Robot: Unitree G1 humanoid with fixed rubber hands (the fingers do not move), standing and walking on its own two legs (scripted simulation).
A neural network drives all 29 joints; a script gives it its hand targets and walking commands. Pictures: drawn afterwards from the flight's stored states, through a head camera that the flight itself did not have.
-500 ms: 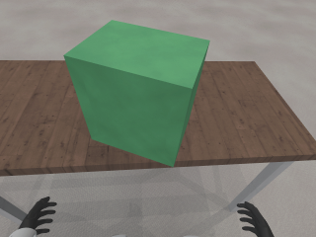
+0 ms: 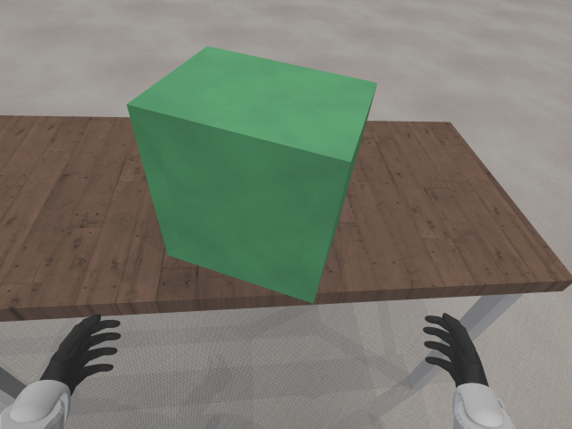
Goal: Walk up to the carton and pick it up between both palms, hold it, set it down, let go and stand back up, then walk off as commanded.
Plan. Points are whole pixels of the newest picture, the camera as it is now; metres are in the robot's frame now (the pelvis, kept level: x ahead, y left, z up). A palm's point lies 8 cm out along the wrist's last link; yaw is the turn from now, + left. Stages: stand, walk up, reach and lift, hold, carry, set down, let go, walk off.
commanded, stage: reach and lift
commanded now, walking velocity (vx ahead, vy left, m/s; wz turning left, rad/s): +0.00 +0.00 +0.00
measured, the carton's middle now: (261, 177) +0.48 +0.03 +0.10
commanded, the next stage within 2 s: none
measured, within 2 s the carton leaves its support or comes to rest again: neither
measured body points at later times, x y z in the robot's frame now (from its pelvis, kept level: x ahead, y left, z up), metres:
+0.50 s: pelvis +0.04 +0.01 +0.02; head +0.07 +0.05 +0.46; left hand +0.28 +0.28 +0.05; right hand +0.22 -0.20 +0.07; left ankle +0.07 +0.10 -0.72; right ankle +0.07 -0.16 -0.71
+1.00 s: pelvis +0.06 +0.02 +0.02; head +0.10 +0.03 +0.47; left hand +0.31 +0.27 +0.09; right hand +0.27 -0.20 +0.08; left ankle +0.07 +0.10 -0.72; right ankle +0.07 -0.16 -0.71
